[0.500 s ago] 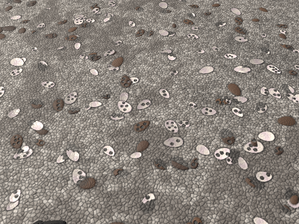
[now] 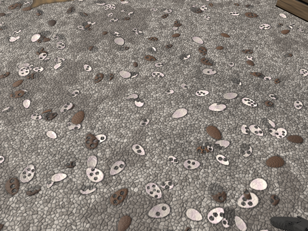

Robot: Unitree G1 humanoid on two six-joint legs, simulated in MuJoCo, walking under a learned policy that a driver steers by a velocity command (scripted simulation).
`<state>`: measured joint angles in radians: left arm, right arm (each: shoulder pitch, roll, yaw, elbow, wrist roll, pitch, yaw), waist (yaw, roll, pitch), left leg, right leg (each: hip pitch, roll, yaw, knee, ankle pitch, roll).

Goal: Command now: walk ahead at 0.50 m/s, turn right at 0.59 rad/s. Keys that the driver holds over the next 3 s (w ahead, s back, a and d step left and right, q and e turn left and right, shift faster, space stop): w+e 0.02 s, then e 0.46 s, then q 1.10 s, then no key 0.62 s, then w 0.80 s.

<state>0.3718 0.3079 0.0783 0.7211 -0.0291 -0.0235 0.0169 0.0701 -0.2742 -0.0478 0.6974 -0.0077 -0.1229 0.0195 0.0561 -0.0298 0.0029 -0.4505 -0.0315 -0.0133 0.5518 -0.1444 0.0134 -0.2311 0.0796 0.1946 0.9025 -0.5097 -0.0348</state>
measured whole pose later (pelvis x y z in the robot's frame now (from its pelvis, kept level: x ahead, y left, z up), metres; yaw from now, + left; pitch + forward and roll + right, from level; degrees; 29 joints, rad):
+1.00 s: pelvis +0.22 -0.02 +0.00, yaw -9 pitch +1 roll -2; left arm 0.15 0.27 0.08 0.68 0.02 0.01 0.02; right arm 0.18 -0.31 -0.06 0.75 0.02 0.02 -0.02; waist -0.02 0.03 0.04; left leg -0.36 0.00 -0.12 0.66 -0.30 -0.01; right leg -0.29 0.04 -0.04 0.56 -0.29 -0.03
